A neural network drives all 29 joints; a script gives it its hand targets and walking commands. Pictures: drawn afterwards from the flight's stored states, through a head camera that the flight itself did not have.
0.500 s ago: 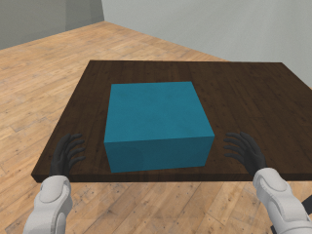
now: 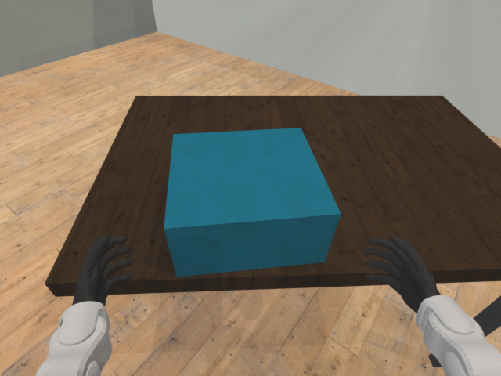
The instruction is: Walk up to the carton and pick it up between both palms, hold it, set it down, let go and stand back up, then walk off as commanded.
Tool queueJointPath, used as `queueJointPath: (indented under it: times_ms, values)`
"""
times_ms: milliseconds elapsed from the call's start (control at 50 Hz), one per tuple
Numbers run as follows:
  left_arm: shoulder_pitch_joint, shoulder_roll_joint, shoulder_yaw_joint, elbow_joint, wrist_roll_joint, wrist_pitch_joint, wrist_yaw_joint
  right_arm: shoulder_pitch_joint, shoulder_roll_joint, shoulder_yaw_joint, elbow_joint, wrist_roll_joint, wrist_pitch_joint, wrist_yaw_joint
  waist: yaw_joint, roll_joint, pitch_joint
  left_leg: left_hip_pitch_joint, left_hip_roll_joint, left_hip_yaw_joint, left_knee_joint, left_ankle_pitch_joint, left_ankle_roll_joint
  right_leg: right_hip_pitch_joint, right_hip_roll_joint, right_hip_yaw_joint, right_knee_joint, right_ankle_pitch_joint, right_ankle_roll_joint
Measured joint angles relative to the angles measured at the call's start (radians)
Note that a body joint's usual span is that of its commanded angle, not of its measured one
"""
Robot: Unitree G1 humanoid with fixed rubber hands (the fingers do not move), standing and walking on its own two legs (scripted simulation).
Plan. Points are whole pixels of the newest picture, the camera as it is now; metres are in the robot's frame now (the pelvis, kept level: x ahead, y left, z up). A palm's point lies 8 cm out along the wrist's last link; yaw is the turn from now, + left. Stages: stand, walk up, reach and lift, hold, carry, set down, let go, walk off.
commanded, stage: set down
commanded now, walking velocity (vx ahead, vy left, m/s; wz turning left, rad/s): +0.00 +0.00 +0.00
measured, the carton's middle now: (245, 194) +0.48 +0.05 +0.03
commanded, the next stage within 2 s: let go in 1.76 s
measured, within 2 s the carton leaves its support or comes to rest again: neither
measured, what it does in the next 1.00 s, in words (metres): stands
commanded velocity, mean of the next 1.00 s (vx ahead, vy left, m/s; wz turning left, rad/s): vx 0.00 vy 0.00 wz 0.00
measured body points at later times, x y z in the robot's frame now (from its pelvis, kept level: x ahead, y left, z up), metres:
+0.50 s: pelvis +0.02 -0.01 +0.00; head +0.02 +0.00 +0.45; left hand +0.21 +0.24 +0.02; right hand +0.26 -0.24 +0.03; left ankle +0.05 +0.15 -0.75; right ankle +0.00 -0.11 -0.75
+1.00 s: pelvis +0.03 -0.01 +0.00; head +0.03 +0.00 +0.45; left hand +0.19 +0.24 -0.03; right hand +0.24 -0.24 -0.01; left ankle +0.05 +0.15 -0.75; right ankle +0.00 -0.11 -0.75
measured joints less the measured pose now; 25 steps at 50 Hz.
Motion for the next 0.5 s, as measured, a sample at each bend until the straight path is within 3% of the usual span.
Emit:
queueJointPath:
  times_ms: [140, 300, 500]
  values:
    - [0.063, 0.0, -0.006, 0.016, 0.0, -0.01, -0.034, 0.045, 0.0, 0.0, -0.008, 0.0, -0.004, 0.001, 0.0, 0.0, 0.022, 0.0, 0.0, 0.0, -0.001, -0.011, 0.0, 0.0, 0.0, 0.0, 0.0, -0.012, 0.0]
    - [0.151, 0.0, -0.007, 0.025, 0.0, -0.106, -0.064, 0.125, 0.0, 0.0, -0.03, -0.007, -0.069, -0.002, 0.0, 0.0, 0.031, 0.004, 0.0, 0.0, 0.0, -0.026, -0.003, 0.004, 0.0, 0.0, 0.0, -0.027, -0.001]
    - [0.172, 0.0, -0.007, 0.123, 0.0, -0.189, -0.093, 0.183, 0.0, 0.0, -0.028, -0.029, -0.115, -0.016, 0.0, 0.0, 0.04, 0.024, 0.0, 0.0, 0.0, -0.032, -0.005, 0.025, 0.0, 0.0, 0.0, -0.033, -0.002]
